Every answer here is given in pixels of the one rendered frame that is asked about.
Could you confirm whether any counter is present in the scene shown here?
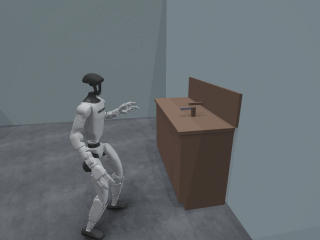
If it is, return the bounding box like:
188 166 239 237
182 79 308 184
154 77 243 211

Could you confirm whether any tap lever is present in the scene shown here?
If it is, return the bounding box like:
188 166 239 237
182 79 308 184
180 107 194 111

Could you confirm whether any right robot hand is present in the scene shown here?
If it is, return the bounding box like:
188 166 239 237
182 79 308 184
91 164 115 190

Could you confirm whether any robot right upper arm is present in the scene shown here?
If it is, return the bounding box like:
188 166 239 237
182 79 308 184
70 103 92 142

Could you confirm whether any robot left forearm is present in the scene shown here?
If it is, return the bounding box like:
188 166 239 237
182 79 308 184
104 109 120 119

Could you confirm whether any robot right shin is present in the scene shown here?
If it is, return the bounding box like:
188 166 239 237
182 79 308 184
86 198 108 232

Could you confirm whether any left robot hand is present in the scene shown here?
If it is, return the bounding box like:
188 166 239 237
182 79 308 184
118 101 139 114

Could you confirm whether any robot right forearm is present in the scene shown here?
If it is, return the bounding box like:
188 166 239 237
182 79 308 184
70 134 98 169

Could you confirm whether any robot left thigh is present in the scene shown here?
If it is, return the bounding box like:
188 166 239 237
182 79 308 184
102 143 123 184

